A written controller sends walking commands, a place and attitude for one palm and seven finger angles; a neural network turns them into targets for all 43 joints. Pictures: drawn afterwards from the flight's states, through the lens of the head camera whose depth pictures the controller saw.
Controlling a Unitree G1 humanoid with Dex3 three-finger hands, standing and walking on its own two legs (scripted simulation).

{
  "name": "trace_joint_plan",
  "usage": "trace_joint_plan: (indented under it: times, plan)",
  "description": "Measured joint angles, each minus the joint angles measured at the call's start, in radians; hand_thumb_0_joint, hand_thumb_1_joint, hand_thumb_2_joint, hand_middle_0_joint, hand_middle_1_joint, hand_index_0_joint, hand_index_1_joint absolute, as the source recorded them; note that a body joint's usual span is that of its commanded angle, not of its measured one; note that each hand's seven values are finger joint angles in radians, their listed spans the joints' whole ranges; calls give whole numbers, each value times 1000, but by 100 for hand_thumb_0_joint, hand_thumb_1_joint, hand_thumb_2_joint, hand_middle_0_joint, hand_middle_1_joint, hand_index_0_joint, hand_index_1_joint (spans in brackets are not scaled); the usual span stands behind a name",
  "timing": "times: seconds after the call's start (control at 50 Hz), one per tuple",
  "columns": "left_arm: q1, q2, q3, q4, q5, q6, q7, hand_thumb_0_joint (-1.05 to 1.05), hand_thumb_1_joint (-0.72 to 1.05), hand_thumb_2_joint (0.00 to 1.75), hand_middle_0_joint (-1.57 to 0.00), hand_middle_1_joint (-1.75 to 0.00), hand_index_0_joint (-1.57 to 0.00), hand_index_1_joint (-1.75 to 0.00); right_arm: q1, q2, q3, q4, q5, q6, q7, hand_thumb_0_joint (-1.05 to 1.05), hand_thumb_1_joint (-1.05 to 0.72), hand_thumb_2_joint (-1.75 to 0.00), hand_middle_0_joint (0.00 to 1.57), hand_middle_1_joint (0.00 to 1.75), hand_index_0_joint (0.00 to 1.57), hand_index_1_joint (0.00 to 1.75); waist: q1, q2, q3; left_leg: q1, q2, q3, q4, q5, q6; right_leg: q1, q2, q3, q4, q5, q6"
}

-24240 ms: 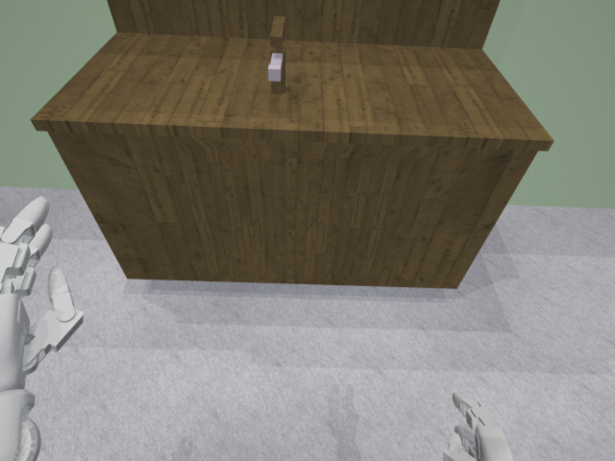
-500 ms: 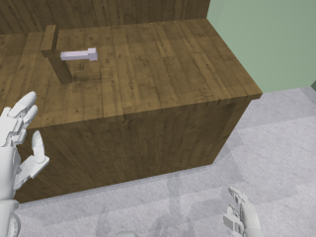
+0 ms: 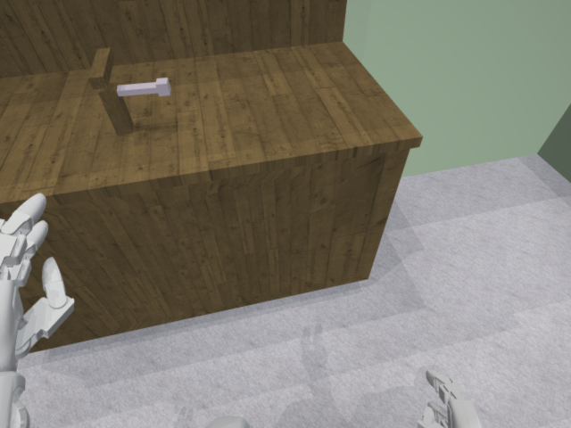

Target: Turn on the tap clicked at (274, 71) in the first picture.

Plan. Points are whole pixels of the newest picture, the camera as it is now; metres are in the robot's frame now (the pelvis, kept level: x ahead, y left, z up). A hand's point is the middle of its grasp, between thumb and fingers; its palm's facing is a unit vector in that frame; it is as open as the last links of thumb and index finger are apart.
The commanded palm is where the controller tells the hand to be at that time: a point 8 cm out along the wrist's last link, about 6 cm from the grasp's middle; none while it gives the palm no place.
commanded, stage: stop stepping back and stand still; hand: left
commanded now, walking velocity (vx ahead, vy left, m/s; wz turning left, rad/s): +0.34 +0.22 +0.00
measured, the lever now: (163, 87) +0.76 +0.32 +0.09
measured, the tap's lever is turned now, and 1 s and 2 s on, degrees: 86 86 86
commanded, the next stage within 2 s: stand and check the lever's angle in 0.70 s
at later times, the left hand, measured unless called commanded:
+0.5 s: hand (33, 403) +0.12 +0.23 +0.14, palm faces +0.47 -0.81 -0.36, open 7.4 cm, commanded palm +0.06 +0.27 +0.18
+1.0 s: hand (70, 379) +0.14 +0.21 +0.15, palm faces +0.42 -0.83 -0.36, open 7.4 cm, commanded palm +0.08 +0.26 +0.18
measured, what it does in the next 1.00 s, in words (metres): steps on the spot: left foot, then left foot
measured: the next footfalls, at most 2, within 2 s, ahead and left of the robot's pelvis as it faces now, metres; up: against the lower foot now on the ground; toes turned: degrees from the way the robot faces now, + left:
left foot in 0.18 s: -0.06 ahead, +0.14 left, +0.00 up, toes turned +5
left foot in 0.62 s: -0.01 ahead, +0.10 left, +0.00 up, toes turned +6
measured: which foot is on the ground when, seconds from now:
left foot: up 0.00-0.16, down 0.18-0.38, up 0.40-0.60, down 0.62-1.00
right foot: down 0.00-1.00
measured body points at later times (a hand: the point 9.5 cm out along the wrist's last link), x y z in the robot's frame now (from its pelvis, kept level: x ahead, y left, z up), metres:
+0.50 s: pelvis -0.08 -0.02 -0.02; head -0.09 -0.04 +0.43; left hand +0.09 +0.27 +0.16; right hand +0.07 -0.25 -0.13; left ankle -0.09 +0.11 -0.68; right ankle +0.01 -0.10 -0.74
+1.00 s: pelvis -0.06 -0.03 +0.00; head -0.04 -0.04 +0.44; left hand +0.11 +0.25 +0.17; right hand +0.11 -0.26 -0.10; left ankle -0.05 +0.10 -0.74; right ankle -0.04 -0.13 -0.74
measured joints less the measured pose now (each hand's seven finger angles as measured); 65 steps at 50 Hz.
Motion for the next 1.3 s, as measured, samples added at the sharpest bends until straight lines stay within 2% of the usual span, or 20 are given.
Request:
trace_joint_plan:
  times: [0.08,0.16,0.18,0.26,0.32,0.38,0.44,0.5,0.58,0.62,0.66,0.72,0.8,0.84,0.9,0.96,1.0,1.12,1.18,1.3]
  plan:
    - [-24,-11,-6,67,-2,-5,0,2,89,90,-21,-30,-21,-31,31,-23,-8,15,-2,5,-9,1,-90,-90,20,30,20,30,-31,-22,-53,96,8,42,-51,-26,17,-26,-35,-28,-21,18,1]
    - [-34,-5,-14,42,-3,-5,10,2,89,90,-21,-30,-21,-31,54,-55,-22,2,-5,-19,-20,1,-90,-90,20,30,20,30,-57,-22,-77,277,21,68,-345,-131,62,-86,-40,-62,12,-23,-1]
    - [-32,-4,-13,19,-5,-9,13,2,89,90,-21,-30,-21,-31,59,-70,-26,-14,-7,-28,-21,1,-90,-90,20,30,20,30,-66,-2,-75,317,30,44,-442,-163,81,-116,-27,-76,57,-79,3]
    - [-9,33,32,12,13,-31,11,2,89,90,-21,-30,-21,-31,78,-39,-36,-4,-3,-65,-17,1,-90,-90,20,29,19,30,-66,-21,-57,323,24,47,-454,5,37,-218,-6,-43,456,-235,36]
    - [6,32,50,41,11,-44,9,2,89,90,-22,-30,-21,-31,129,-24,-28,12,2,-81,-10,1,-90,-90,19,29,19,30,-63,17,-88,334,41,22,-472,17,21,-156,-5,-74,409,-240,37]
    - [-16,41,66,74,8,-48,9,1,89,90,-21,-30,-21,-31,149,-13,-8,19,-3,-74,-14,1,-90,-90,20,29,19,30,-47,36,-81,287,52,5,-363,-44,28,-2,-5,-71,123,-219,25]
    - [-97,-15,37,124,8,-43,-15,1,89,90,-21,-30,-21,-30,80,-23,-12,69,-3,-44,-7,1,-90,-90,20,30,20,30,-14,67,-17,134,43,-40,-4,-88,43,-19,10,-90,141,-66,-16]
    - [-108,-68,-4,128,11,-20,-32,1,89,90,-21,-30,-20,-30,23,-23,-16,91,-7,-27,6,1,-90,-90,20,30,20,30,0,59,15,57,33,-7,115,-39,39,-5,9,-82,115,-49,-25]
    - [-46,-41,-25,21,9,-17,-24,2,89,90,-21,-30,-21,-30,-2,2,2,47,-11,-35,-1,1,-90,-90,20,30,20,30,-14,-7,14,124,39,66,-117,-51,52,-5,-14,-75,82,-43,-25]
    - [-25,-17,-19,-41,5,-27,-14,2,89,90,-21,-30,-21,-31,-3,-6,9,7,-16,-45,-11,1,-90,-90,20,30,20,30,-17,-5,-1,203,46,53,-309,-120,66,-39,-6,-88,126,-127,-22]
    - [-46,9,1,-59,7,-37,1,2,88,90,-22,-30,-21,-31,-18,-5,4,-13,-18,-58,-20,1,-90,-90,20,30,20,30,-20,0,8,199,50,43,-351,-11,60,-96,9,-65,270,-265,0]
    - [-101,42,41,-14,18,-46,10,2,88,90,-22,-30,-21,-31,-9,16,-2,-14,-12,-72,-14,1,-90,-90,20,29,20,30,-23,5,2,213,49,29,-392,76,38,-132,19,-36,483,-276,24]
    - [-83,38,77,44,5,-36,19,1,89,90,-21,-30,-21,-31,29,27,19,-19,5,-68,1,1,-90,-90,20,30,20,30,-27,26,-36,233,56,11,-453,103,3,-2,2,-56,213,-237,42]
    - [-56,27,76,54,5,-31,17,1,89,90,-21,-30,-20,-30,34,27,28,-29,4,-64,6,1,-90,-90,20,30,20,30,-17,24,-35,211,55,19,-408,76,-9,66,-3,-49,43,-117,30]
    - [-62,-41,6,72,10,-13,-3,1,89,90,-21,-30,-20,-30,3,-1,14,8,2,-50,11,1,-90,-90,20,30,20,30,-9,68,9,151,59,-8,-251,-9,14,76,23,-69,42,-84,1]
    - [-56,-62,-40,36,8,-2,-12,2,89,90,-21,-30,-21,-30,-7,-9,6,31,0,-43,11,1,-90,-90,20,30,20,30,1,36,36,157,34,13,-262,-2,26,93,10,-62,26,-98,-2]
    - [-33,-47,-33,-18,6,-10,-6,2,89,90,-21,-30,-21,-30,-9,-18,5,15,-5,-44,4,1,-90,-90,20,30,20,30,-5,26,45,206,37,10,-389,107,33,91,15,-61,43,-111,1]
    - [-27,27,43,-47,-1,-44,15,2,88,90,-22,-30,-21,-31,-28,-18,-16,-8,6,-40,-11,1,-90,-90,20,30,20,30,-14,18,39,239,43,6,-439,81,-4,114,22,-59,13,-113,5]
    - [-34,23,58,-16,-5,-49,17,2,89,90,-21,-30,-21,-31,-44,-21,-17,-18,8,-40,-7,1,-90,-90,20,29,20,30,-17,32,33,243,50,7,-447,82,-4,125,30,-58,-15,-100,4]
    - [-28,-22,6,25,-9,-25,6,2,89,90,-21,-30,-21,-30,-60,-22,-13,-31,4,-30,-7,1,-90,-90,20,29,20,30,-18,37,21,263,47,17,-467,85,0,143,28,-49,-36,-94,9]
